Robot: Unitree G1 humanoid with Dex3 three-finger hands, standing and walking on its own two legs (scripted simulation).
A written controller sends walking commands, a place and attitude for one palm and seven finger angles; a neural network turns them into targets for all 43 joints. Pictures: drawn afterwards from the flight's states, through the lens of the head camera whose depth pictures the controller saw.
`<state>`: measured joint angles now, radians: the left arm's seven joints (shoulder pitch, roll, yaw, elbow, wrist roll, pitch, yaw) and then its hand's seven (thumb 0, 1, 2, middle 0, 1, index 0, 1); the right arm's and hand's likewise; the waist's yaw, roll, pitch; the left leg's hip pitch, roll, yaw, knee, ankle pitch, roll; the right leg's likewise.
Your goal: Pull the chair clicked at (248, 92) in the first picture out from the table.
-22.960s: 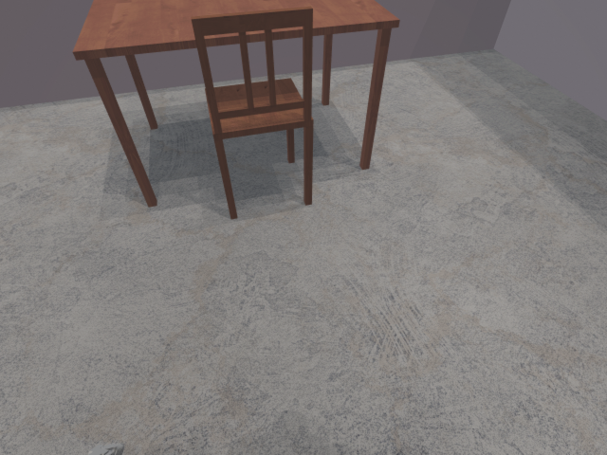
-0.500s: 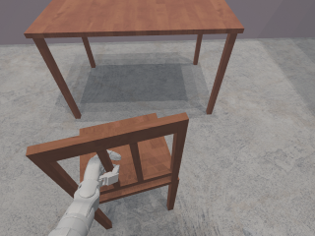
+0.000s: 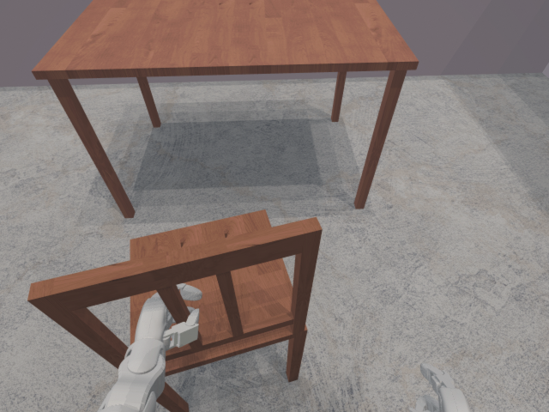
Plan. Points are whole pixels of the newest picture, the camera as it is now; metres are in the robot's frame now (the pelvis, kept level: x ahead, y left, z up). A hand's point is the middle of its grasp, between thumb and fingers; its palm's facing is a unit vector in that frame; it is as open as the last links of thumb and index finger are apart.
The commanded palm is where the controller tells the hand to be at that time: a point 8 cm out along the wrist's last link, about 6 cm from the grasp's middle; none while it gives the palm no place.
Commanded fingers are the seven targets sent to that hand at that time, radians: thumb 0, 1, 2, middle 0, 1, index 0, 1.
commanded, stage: open the thumb and straighten the fingers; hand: left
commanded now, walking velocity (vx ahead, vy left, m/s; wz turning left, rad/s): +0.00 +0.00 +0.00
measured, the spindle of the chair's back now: (182, 317) +0.28 +0.18 -0.09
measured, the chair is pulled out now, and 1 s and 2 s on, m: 0.60 0.60 0.60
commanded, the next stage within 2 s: draw the fingers out of the gap in 0.74 s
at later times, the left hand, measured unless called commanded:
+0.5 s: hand (187, 317) +0.27 +0.16 -0.07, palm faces +0.09 -0.98 -0.17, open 14.3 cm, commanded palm +0.25 +0.22 -0.04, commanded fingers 0.00 -0.55 0.20 -0.10 -0.29 -0.10 -0.29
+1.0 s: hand (182, 335) +0.25 +0.17 -0.07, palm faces +0.10 -0.98 -0.19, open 17.5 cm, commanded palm +0.21 +0.21 -0.05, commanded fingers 0.00 -0.55 0.20 0.00 0.00 0.00 0.00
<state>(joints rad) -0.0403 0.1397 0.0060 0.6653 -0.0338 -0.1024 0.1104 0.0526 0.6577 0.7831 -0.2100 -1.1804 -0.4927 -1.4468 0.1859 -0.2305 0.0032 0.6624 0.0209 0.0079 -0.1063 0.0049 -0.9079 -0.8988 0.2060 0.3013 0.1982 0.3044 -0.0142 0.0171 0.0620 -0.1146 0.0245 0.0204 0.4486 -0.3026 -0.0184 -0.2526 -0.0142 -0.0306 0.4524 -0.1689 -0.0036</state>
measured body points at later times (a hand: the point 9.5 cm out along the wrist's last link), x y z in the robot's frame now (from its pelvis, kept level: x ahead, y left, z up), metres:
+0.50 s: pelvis +0.00 +0.01 -0.03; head +0.04 -0.01 +0.42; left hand +0.27 +0.22 -0.05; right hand +0.15 -0.24 -0.14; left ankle -0.04 +0.13 -0.74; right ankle +0.05 -0.12 -0.74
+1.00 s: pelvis +0.02 +0.01 -0.04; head +0.06 -0.01 +0.41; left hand +0.24 +0.22 -0.06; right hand +0.18 -0.24 -0.13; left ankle -0.04 +0.13 -0.74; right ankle +0.05 -0.12 -0.74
